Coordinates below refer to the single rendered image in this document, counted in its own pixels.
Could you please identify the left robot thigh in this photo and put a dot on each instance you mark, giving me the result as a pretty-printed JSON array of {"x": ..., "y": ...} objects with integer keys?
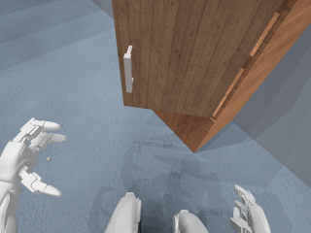
[{"x": 126, "y": 214}]

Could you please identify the cupboard door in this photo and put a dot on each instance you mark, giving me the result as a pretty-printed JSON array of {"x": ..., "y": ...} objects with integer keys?
[{"x": 186, "y": 53}]

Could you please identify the right robot hand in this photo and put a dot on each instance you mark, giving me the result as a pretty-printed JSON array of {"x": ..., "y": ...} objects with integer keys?
[{"x": 254, "y": 219}]

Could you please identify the robot left forearm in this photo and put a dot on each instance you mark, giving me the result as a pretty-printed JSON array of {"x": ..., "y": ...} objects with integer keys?
[{"x": 9, "y": 193}]

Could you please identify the handle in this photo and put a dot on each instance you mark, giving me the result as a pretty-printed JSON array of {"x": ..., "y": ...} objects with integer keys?
[{"x": 128, "y": 70}]

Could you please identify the robot right shin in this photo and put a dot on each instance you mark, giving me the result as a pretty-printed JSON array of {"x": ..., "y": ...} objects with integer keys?
[{"x": 183, "y": 211}]

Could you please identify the left robot hand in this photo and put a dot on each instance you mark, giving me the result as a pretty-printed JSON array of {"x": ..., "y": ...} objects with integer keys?
[{"x": 17, "y": 153}]

